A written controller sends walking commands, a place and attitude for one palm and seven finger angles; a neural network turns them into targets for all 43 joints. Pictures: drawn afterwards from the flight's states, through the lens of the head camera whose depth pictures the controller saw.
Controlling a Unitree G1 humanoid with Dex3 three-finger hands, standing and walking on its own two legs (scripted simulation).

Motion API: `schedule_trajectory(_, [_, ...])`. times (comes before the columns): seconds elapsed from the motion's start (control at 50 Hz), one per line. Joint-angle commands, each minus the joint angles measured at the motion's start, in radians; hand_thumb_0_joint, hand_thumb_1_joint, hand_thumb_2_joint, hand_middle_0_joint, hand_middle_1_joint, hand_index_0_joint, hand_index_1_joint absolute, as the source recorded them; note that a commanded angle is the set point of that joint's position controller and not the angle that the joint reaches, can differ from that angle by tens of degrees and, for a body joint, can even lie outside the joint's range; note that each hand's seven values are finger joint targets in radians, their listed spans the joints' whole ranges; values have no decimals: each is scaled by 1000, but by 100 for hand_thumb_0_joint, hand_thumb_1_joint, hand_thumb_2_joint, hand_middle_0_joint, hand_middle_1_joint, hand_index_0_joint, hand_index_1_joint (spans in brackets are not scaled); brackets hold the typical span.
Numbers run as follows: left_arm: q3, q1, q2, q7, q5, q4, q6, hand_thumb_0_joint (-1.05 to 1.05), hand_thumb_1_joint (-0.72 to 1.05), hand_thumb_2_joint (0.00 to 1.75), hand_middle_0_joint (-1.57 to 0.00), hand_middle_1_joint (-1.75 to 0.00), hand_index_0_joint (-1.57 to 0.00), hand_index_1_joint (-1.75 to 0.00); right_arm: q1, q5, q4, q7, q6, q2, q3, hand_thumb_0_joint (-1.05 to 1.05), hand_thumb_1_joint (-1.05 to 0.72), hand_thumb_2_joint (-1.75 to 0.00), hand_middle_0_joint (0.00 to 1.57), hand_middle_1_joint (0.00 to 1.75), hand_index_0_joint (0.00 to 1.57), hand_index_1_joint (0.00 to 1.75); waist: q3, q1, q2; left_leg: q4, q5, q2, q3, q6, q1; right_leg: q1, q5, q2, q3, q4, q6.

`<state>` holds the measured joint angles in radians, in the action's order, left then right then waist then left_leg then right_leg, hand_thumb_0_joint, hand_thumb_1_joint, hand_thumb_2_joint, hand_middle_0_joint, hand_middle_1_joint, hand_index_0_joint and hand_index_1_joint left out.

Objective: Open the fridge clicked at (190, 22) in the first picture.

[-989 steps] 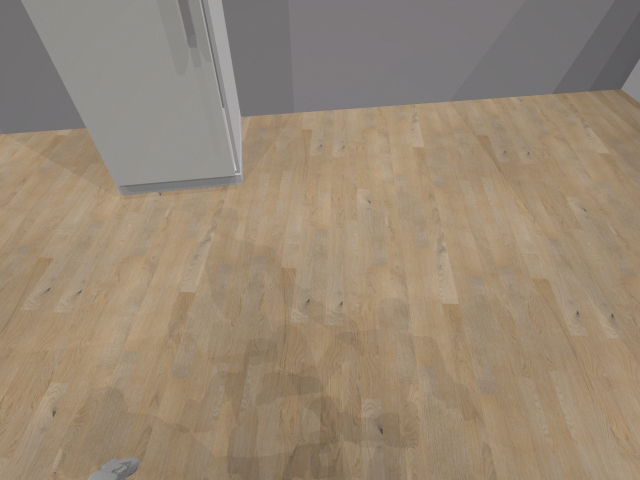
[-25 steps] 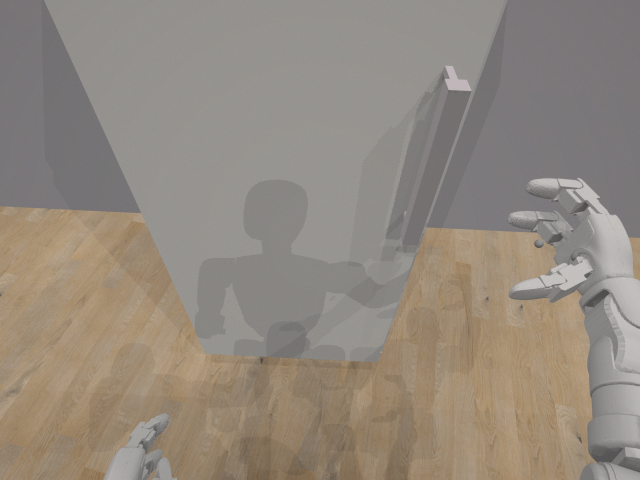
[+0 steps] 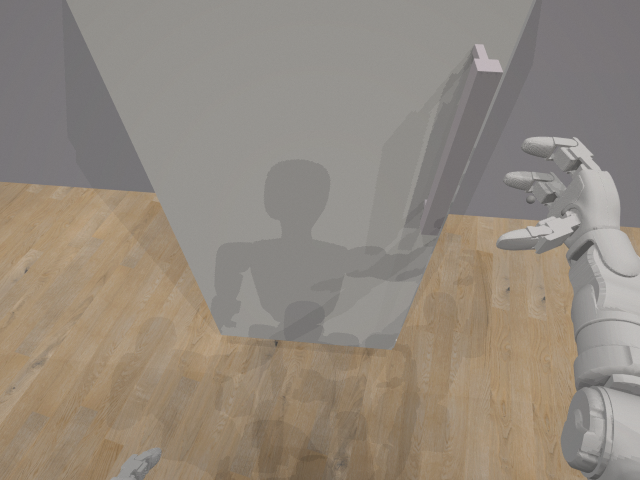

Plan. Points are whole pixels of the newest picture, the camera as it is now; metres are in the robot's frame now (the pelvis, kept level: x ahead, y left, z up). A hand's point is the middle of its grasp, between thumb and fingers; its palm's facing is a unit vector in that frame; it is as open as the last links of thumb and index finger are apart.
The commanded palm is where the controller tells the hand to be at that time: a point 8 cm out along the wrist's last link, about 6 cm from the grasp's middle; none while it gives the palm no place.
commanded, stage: move the hooked fingers beside the handle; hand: right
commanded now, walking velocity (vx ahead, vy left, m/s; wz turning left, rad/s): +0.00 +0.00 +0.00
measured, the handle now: (450, 153) +0.54 -0.12 +0.12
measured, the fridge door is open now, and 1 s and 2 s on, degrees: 0 0 0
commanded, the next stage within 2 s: feel for the door with the fingertips in 1.08 s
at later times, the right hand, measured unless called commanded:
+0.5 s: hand (508, 178) +0.48 -0.18 +0.13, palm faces -0.02 +1.00 +0.02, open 14.0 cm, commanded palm +0.46 -0.23 +0.13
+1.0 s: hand (507, 182) +0.48 -0.18 +0.13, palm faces -0.02 +1.00 +0.02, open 14.0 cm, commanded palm +0.45 -0.23 +0.13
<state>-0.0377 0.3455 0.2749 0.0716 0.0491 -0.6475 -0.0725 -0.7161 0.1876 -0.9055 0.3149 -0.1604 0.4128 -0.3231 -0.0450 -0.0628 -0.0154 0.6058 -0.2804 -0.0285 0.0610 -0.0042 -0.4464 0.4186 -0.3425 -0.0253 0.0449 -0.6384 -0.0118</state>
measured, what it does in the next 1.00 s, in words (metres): stands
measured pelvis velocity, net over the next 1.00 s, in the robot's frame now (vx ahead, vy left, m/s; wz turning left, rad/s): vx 0.00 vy -0.01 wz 0.02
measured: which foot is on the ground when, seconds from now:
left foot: down 0.00-1.00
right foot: down 0.00-1.00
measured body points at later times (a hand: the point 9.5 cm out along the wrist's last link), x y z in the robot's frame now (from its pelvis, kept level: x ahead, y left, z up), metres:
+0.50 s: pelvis -0.01 +0.00 -0.01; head +0.06 +0.00 +0.44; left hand +0.00 +0.27 -0.12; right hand +0.48 -0.24 +0.13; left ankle +0.01 +0.12 -0.73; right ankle -0.02 -0.11 -0.73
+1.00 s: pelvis +0.00 -0.01 -0.01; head +0.06 -0.01 +0.44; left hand +0.05 +0.26 -0.12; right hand +0.47 -0.23 +0.13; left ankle +0.01 +0.12 -0.73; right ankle -0.02 -0.11 -0.73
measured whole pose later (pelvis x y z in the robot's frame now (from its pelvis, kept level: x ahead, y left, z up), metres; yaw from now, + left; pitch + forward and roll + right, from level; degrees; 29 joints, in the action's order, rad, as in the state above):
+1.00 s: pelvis +0.00 -0.01 -0.01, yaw +1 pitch +11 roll +1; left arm -0.02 0.39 0.26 0.03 0.03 -0.62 -0.01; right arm -0.83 0.14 -1.02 0.25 -0.24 0.42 -0.34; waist -0.08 -0.10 -0.02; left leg 0.66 -0.30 -0.02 0.05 -0.01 -0.56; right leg 0.54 -0.38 -0.04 0.05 -0.72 -0.02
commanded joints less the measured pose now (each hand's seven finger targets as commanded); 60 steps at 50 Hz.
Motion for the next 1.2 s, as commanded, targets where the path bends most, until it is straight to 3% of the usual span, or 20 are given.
schedule_trajectory(0.0, [60, 59, 153, 9, 0, 90, -25, 0, 90, 90, -20, -30, -20, -30, -501, 6, 150, -10, -88, 248, -29, 0, 50, -30, 30, 120, 30, 120, -317, -26, 23, -30, 316, 35, -22, 27, 152, -91, 301, 17, -42, 59, -17])
schedule_trajectory(0.08, [63, 82, 152, 4, -4, 73, -22, 0, 90, 90, -20, -30, -20, -30, -596, -12, 116, -20, -119, 249, -24, 0, 50, -30, 30, 120, 30, 120, -350, -36, -72, -23, 286, 39, -27, 29, 101, -116, 285, 19, -48, 48, -10])
schedule_trajectory(0.1, [63, 97, 156, 4, -8, 68, -19, 0, 90, 90, -20, -30, -20, -30, -611, -8, 103, -24, -125, 253, -26, 0, 50, -30, 30, 120, 30, 120, -358, -43, -13, -19, 295, 40, -24, 28, 121, -99, 293, 19, -51, 44, -15])
schedule_trajectory(0.12, [67, 101, 160, 4, -8, 65, -17, 0, 90, 90, -20, -30, -20, -30, -632, -13, 100, -28, -134, 294, -60, 0, 50, -30, 30, 120, 30, 120, -384, -42, -15, -14, 307, 42, -29, 25, 125, -98, 297, 16, -52, 41, -14])
schedule_trajectory(0.16, [65, 109, 155, 0, -11, 58, -16, 0, 90, 90, -20, -30, -20, -30, -651, -24, 66, -31, -138, 252, -23, 0, 50, -30, 30, 120, 30, 120, -377, -52, -71, -10, 295, 42, -27, 26, 87, -105, 294, 18, -51, 36, -10])
schedule_trajectory(0.24, [70, 138, 164, -9, -18, 55, -5, 0, 90, 90, -20, -30, -20, -30, -644, -35, 9, -47, -145, 308, -76, 0, 50, -30, 30, 120, 30, 120, -406, -46, -11, 0, 323, 45, -31, 22, 113, -69, 308, 18, -46, 24, -14])
schedule_trajectory(0.32, [67, 149, 168, -12, -17, 71, 10, 0, 90, 90, -20, -30, -20, -30, -597, -53, -56, -45, -144, 337, -90, 0, 50, -30, 30, 120, 30, 120, -361, -40, 2, 4, 308, 46, -34, 22, 109, -5, 270, 17, -34, 23, -16])
schedule_trajectory(0.42, [74, 158, 167, -15, -19, 85, 19, 0, 90, 90, -20, -30, -20, -30, -632, -41, 16, -37, -171, 332, -92, 0, 50, -30, 30, 120, 30, 120, -422, -43, -26, 12, 313, 52, -34, 23, 104, -47, 292, 12, -39, 12, -15])
schedule_trajectory(0.5, [72, 161, 166, -10, -16, 80, 26, 0, 90, 90, -20, -30, -20, -30, -656, -37, 13, -31, -166, 317, -66, 0, 50, -30, 30, 120, 30, 120, -386, -63, -26, 3, 286, 51, -34, 20, 91, -23, 256, 13, -36, 11, -19])
schedule_trajectory(0.54, [71, 163, 169, -8, -16, 73, 28, 0, 90, 90, -20, -30, -20, -30, -667, -50, 2, -35, -160, 356, -88, 0, 50, -30, 30, 120, 30, 120, -389, -62, -54, 3, 271, 51, -36, 20, 68, -28, 243, 11, -41, 11, -18])
schedule_trajectory(0.6, [72, 166, 162, -11, -19, 73, 22, 0, 90, 90, -20, -30, -20, -30, -704, -38, 41, -34, -171, 286, -39, 0, 50, -30, 30, 120, 30, 120, -410, -74, -76, 7, 267, 54, -28, 24, 46, -77, 273, 10, -50, 1, -15])
schedule_trajectory(0.7, [73, 168, 165, -14, -20, 69, 24, 0, 90, 90, -20, -30, -20, -30, -655, -30, 10, -32, -157, 279, -46, 0, 50, -30, 30, 120, 30, 120, -409, -67, -49, 15, 303, 55, -21, 24, 51, -74, 319, 8, -53, -4, -14])
schedule_trajectory(0.74, [76, 163, 161, -20, -20, 76, 26, 0, 90, 90, -20, -30, -20, -30, -626, -37, 39, -34, -153, 273, -46, 0, 50, -30, 30, 120, 30, 120, -438, -48, -99, 26, 327, 54, -21, 26, 43, -105, 371, 5, -55, -10, -6])
schedule_trajectory(0.8, [77, 161, 157, -28, -21, 85, 30, 0, 90, 90, -20, -30, -20, -30, -598, -24, 44, -44, -141, 203, -6, 0, 50, -30, 30, 120, 30, 120, -401, -58, -47, 26, 322, 57, -9, 26, 28, -107, 399, 0, -60, -13, -8])
schedule_trajectory(0.82, [79, 159, 164, -29, -21, 82, 32, 0, 90, 90, -20, -30, -20, -30, -605, -24, 51, -50, -139, 257, -54, 0, 50, -30, 30, 120, 30, 120, -411, -47, -28, 25, 335, 58, -17, 23, 45, -93, 385, 0, -56, -12, -8])
schedule_trajectory(0.9, [78, 146, 159, -27, -21, 102, 37, 0, 90, 90, -20, -30, -20, -30, -595, -33, 115, -67, -146, 281, -66, 0, 50, -30, 30, 120, 30, 120, -426, -35, -39, 34, 360, 53, -19, 27, 91, -80, 391, 6, -47, -12, -12])
schedule_trajectory(0.94, [75, 131, 148, -31, -19, 104, 36, 0, 90, 90, -20, -30, -20, -30, -604, -41, 143, -71, -150, 248, -39, 0, 50, -30, 30, 120, 30, 120, -435, -37, -97, 33, 365, 54, -24, 26, 71, -114, 404, 6, -47, -15, -6])
schedule_trajectory(1.0, [74, 129, 153, -26, -17, 103, 37, 0, 90, 90, -20, -30, -20, -30, -575, -25, 117, -68, -143, 254, -48, 0, 50, -30, 30, 120, 30, 120, -404, -40, -20, 26, 361, 55, -20, 27, 103, -76, 372, 6, -45, -6, -12])
schedule_trajectory(1.12, [70, 118, 151, -18, -12, 97, 32, 0, 90, 90, -20, -30, -20, -30, -621, -31, 96, -51, -138, 242, -27, 0, 50, -30, 30, 120, 30, 120, -390, -50, -55, 18, 325, 50, -25, 27, 76, -77, 316, 11, -46, -1, -11])
schedule_trajectory(1.18, [69, 113, 150, -19, -13, 90, 25, 0, 90, 90, -20, -30, -20, -30, -635, -20, 74, -47, -140, 185, 13, 0, 50, -30, 30, 120, 30, 120, -368, -61, -51, 12, 294, 51, -22, 27, 47, -83, 285, 12, -51, -1, -9])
